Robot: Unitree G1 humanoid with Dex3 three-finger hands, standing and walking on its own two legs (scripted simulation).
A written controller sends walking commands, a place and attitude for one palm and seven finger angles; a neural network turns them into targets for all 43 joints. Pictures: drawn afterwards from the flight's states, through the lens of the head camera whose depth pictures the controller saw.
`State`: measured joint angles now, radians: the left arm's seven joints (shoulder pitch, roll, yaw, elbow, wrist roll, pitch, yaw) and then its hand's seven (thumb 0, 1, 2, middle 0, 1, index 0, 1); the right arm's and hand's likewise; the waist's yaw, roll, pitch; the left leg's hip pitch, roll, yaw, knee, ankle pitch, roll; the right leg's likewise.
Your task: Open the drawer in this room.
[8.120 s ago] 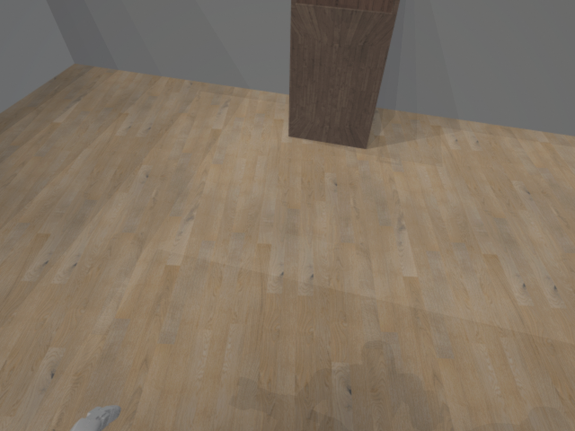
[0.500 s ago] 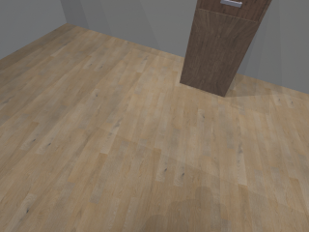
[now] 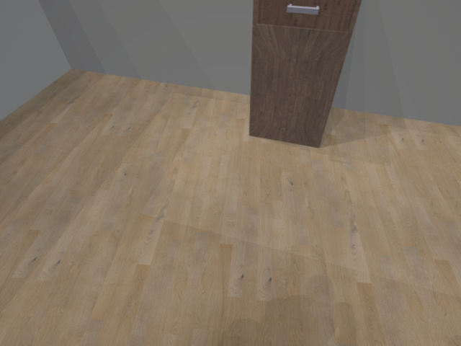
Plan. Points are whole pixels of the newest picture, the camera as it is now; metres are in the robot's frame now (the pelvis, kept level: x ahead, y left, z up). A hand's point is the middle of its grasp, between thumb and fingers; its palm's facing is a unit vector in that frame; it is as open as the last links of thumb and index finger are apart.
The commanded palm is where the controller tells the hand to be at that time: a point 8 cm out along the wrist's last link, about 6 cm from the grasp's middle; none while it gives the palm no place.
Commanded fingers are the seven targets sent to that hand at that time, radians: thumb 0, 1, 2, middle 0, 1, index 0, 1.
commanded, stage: turn or walk to find it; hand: left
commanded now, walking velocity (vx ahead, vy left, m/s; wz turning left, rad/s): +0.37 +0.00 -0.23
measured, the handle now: (303, 8) +1.43 -0.20 +0.04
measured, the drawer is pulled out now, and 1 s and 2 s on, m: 0.00 0.00 0.00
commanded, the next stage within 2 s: stand and wait in 0.26 s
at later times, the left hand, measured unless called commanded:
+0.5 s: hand (138, 296) +0.25 +0.24 -0.18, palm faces -0.06 -0.98 -0.20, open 7.3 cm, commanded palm none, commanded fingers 0.00 0.90 0.90 -0.20 -0.30 -0.20 -0.30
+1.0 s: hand (176, 237) +0.40 +0.19 -0.17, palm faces -0.04 -0.98 -0.20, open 7.1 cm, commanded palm none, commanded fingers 0.00 0.90 0.90 -0.20 -0.30 -0.20 -0.30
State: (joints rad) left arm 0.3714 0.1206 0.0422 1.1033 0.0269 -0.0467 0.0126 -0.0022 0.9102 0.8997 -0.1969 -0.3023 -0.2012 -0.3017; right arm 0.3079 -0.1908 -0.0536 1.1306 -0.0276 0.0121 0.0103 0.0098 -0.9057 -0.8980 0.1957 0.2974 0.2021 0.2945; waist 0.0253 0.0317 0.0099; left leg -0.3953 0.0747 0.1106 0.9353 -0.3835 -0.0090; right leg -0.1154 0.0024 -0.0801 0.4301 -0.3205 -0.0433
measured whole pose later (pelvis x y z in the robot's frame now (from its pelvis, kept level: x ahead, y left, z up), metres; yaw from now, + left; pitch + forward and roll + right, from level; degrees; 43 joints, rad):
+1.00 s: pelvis +0.32 +0.01 +0.00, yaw -5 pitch +0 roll +0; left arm 0.17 0.16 0.02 1.10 0.00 -0.03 0.04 -0.03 0.95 0.90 -0.20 -0.30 -0.20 -0.30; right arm 0.31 -0.11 0.00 1.17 -0.01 -0.02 -0.03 0.01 -0.90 -0.90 0.20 0.30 0.20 0.29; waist -0.01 0.00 0.01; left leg -0.08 0.09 0.12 0.41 -0.33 -0.05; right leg -0.21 -0.03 -0.15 0.46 -0.25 -0.02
